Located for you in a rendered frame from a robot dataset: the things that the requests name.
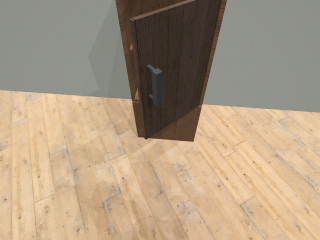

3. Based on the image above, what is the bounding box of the handle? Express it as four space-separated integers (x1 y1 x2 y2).
147 65 163 107

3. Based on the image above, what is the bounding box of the cupboard door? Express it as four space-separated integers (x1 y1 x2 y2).
129 0 222 140

